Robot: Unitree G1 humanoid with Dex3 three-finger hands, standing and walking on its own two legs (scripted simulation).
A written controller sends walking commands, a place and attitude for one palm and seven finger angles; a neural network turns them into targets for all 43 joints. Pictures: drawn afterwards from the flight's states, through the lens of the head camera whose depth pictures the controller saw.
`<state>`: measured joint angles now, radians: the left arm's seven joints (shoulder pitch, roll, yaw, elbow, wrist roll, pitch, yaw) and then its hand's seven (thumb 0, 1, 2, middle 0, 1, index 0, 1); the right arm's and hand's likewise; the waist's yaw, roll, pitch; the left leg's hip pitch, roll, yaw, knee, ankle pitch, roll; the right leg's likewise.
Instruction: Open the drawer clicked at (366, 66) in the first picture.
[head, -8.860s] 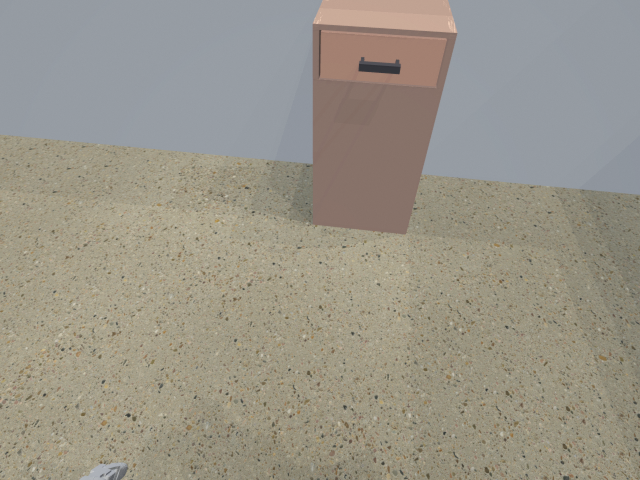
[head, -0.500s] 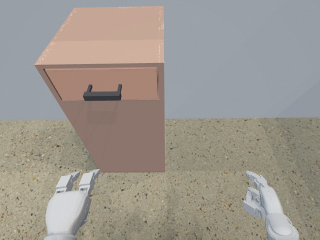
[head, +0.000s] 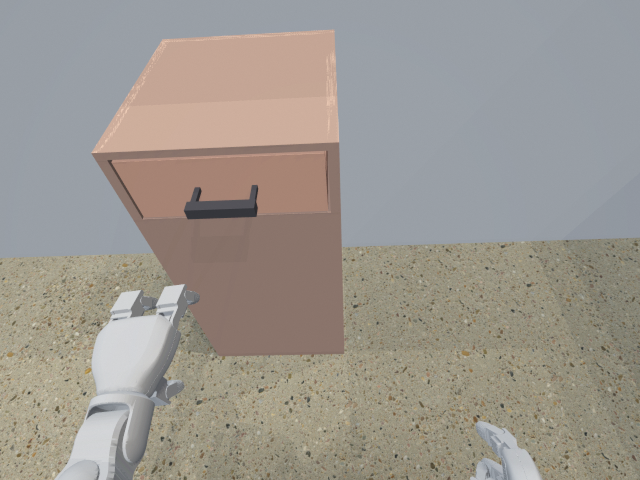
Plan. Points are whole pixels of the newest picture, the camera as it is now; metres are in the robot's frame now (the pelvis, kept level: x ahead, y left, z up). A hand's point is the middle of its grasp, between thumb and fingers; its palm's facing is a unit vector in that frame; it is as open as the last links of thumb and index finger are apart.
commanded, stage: raise the hand with hooked fingers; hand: left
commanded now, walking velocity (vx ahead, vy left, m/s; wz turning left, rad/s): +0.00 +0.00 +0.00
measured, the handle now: (223, 200) +0.55 +0.25 +0.00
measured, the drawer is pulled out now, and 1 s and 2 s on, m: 0.00 0.00 0.00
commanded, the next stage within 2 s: move the hooked fingers above the handle in 0.98 s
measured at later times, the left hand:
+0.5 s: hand (149, 281) +0.30 +0.24 +0.10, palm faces +0.08 -0.06 -0.99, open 13.7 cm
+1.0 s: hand (147, 267) +0.32 +0.25 +0.11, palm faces +0.09 -0.07 -0.99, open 13.8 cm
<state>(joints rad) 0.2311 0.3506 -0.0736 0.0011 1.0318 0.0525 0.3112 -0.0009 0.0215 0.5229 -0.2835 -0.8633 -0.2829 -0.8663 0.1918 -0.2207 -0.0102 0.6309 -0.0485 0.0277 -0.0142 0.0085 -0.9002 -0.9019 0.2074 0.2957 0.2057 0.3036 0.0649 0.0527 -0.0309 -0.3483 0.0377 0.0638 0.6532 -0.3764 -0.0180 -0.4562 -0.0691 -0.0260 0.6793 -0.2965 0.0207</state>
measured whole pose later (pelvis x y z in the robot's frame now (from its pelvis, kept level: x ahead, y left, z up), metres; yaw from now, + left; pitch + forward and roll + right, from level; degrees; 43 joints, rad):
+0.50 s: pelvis +0.01 +0.00 +0.02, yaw +1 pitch +1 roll +1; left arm -0.07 0.42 -0.09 0.05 0.98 0.12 0.11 0.00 -0.46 0.31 -0.32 -1.18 -0.32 -1.18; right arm 0.09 -0.23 0.00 0.63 -0.01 0.04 -0.03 0.01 -0.90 -0.90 0.20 0.30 0.20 0.30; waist 0.10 0.08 -0.01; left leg -0.18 0.03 0.05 0.47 -0.30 -0.02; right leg -0.28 -0.07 -0.05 0.51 -0.24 0.02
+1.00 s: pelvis +0.01 +0.00 +0.02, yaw +1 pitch +2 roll +1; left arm -0.11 0.45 -0.06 0.08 0.95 0.06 0.11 0.00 -0.49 0.30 -0.32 -1.20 -0.32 -1.20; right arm 0.15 -0.27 -0.03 0.67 0.01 0.06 -0.02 0.01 -0.90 -0.90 0.20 0.29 0.20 0.30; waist 0.09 0.08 0.00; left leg -0.18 0.02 0.05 0.42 -0.28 -0.01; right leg -0.28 -0.07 -0.05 0.46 -0.21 0.03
